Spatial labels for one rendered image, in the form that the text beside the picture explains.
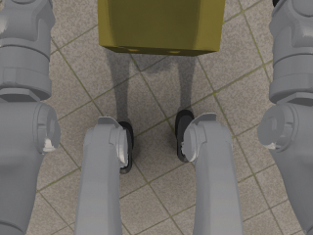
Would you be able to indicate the robot right forearm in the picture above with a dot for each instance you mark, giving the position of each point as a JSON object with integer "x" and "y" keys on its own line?
{"x": 292, "y": 31}

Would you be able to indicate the robot left shin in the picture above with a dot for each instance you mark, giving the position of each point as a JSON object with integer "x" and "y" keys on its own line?
{"x": 89, "y": 133}

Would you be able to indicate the carton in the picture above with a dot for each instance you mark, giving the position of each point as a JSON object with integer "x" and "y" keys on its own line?
{"x": 161, "y": 27}

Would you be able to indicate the robot right upper arm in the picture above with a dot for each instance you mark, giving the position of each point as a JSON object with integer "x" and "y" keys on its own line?
{"x": 286, "y": 130}

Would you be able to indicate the right robot thigh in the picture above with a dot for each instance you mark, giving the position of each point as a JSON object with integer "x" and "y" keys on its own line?
{"x": 218, "y": 205}

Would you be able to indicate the robot left forearm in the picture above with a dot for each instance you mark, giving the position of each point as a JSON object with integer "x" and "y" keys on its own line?
{"x": 25, "y": 50}

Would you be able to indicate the robot left upper arm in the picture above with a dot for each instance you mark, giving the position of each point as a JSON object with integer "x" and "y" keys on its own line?
{"x": 28, "y": 131}

